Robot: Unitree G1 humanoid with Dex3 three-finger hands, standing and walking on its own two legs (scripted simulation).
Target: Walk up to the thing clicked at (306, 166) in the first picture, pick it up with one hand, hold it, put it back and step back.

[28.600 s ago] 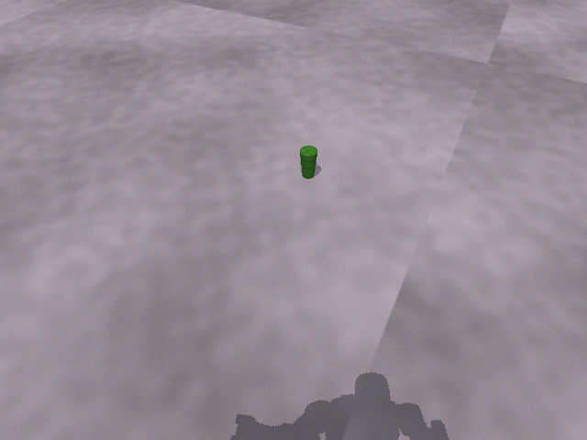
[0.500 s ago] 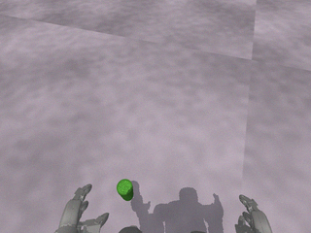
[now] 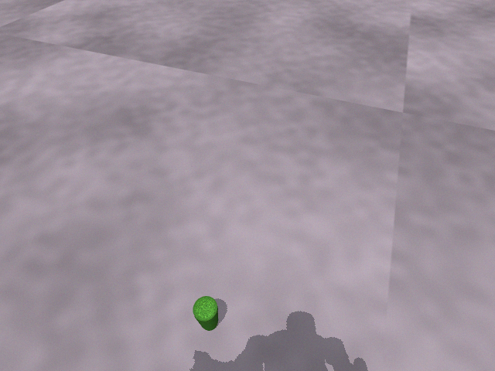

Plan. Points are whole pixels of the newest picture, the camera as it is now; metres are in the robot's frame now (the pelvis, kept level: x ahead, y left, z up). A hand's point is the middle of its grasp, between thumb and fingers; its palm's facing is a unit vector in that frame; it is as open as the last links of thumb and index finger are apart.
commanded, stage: stand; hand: left
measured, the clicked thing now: (207, 315) +0.41 +0.20 -0.69
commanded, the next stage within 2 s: step back in 1.64 s
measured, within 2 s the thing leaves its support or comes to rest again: neither
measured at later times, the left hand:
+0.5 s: hand out of the picture +0.04 +0.24 -0.15, palm faces +0.00 -0.94 -0.35, open 7.4 cm
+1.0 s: hand out of the picture +0.07 +0.23 -0.14, palm faces -0.01 -0.94 -0.35, open 7.4 cm
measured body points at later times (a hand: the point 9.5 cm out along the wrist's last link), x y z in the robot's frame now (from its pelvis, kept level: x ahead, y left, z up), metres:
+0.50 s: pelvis -0.01 +0.00 +0.01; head -0.01 -0.01 +0.46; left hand +0.04 +0.29 -0.12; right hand +0.05 -0.30 -0.13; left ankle +0.01 +0.11 -0.74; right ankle +0.00 -0.14 -0.74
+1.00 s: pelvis +0.00 -0.01 +0.01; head +0.00 -0.02 +0.46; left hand +0.07 +0.28 -0.12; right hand +0.06 -0.31 -0.13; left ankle +0.01 +0.11 -0.74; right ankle +0.00 -0.14 -0.74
